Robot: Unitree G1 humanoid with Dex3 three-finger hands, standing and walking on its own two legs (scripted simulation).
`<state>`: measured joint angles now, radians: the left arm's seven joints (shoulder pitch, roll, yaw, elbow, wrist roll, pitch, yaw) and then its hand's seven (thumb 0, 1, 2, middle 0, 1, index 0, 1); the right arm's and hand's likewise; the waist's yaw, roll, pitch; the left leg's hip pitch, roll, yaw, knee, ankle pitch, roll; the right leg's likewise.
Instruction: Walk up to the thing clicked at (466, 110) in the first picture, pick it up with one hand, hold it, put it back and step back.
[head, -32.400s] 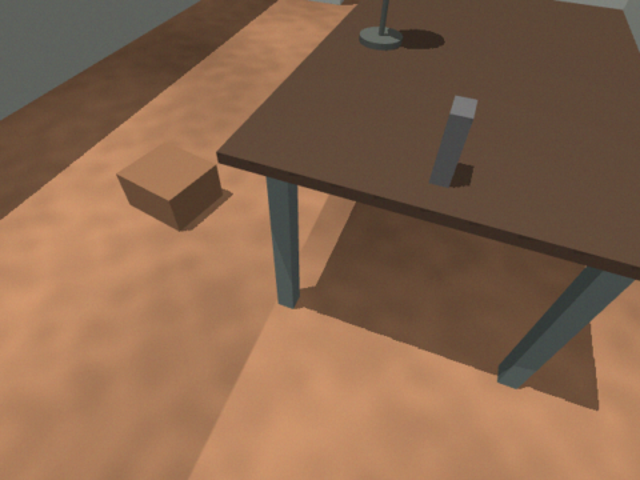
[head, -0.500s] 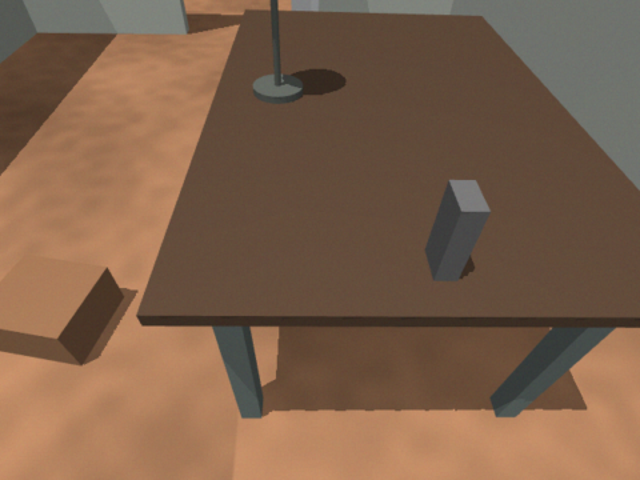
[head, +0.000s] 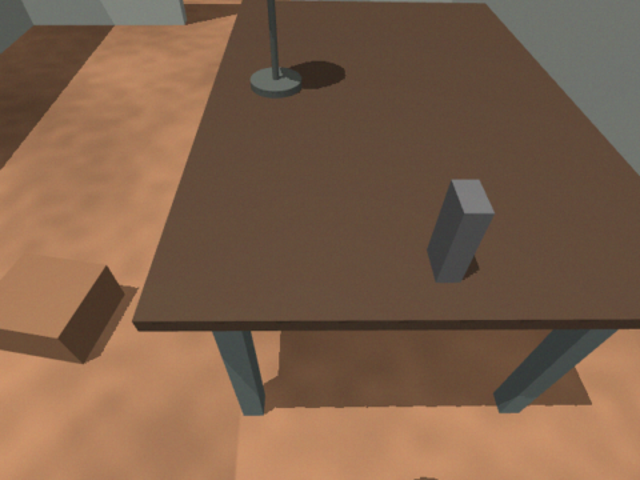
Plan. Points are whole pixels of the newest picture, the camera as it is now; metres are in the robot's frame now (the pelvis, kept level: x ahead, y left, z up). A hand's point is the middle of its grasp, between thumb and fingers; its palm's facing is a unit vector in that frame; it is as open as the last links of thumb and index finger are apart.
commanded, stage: stand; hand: right
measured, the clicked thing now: (456, 234) +0.47 -0.21 +0.02
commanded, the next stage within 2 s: none
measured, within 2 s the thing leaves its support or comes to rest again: neither
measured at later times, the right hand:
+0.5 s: hand out of the picture +0.07 -0.26 -0.15, palm faces -0.03 +0.93 -0.35, open 10.0 cm
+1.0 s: hand out of the picture +0.08 -0.25 -0.15, palm faces -0.02 +0.94 -0.35, open 7.4 cm
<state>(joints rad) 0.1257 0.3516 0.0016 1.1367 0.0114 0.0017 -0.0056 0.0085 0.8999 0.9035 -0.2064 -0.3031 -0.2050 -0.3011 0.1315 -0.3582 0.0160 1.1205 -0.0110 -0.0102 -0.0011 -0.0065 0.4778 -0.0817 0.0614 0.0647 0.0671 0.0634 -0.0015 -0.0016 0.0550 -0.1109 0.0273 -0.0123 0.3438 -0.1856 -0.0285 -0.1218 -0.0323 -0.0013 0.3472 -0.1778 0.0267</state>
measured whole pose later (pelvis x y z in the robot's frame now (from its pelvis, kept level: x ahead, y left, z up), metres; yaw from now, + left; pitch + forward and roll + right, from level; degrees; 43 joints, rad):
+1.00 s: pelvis +0.01 +0.00 +0.00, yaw +0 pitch -3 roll +0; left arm 0.13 0.35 0.00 1.12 0.01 0.00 0.00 0.01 0.90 0.90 -0.21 -0.30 -0.20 -0.30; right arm 0.12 -0.35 0.01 1.11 -0.01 -0.01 0.00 0.00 -0.90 -0.89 0.20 0.30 0.21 0.30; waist 0.00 0.00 0.05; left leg -0.09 0.03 -0.01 0.33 -0.19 -0.03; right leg -0.10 -0.03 0.00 0.33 -0.18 0.03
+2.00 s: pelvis +0.01 +0.00 +0.00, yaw -1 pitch -2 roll +0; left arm 0.13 0.35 0.00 1.11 0.01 -0.01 0.00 0.01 0.90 0.90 -0.21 -0.30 -0.20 -0.30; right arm 0.13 -0.35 0.00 1.12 -0.01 -0.01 0.00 0.00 -0.90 -0.89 0.20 0.30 0.21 0.30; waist 0.00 0.00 0.05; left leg -0.10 0.03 0.00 0.33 -0.20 -0.03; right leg -0.11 -0.03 0.01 0.34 -0.19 0.03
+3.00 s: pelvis -0.05 +0.02 -0.02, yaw -1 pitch -1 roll +1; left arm 0.07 0.38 0.05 0.93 0.04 0.04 0.01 0.01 0.90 0.90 -0.21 -0.30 -0.21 -0.30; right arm 0.09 -0.42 -0.06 0.97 0.01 0.06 0.01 0.00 -0.90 -0.89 0.20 0.30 0.20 0.30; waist 0.00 -0.01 0.17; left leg -0.36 -0.05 -0.04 0.93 -0.53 0.04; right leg -0.37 -0.06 0.04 0.62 -0.23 0.01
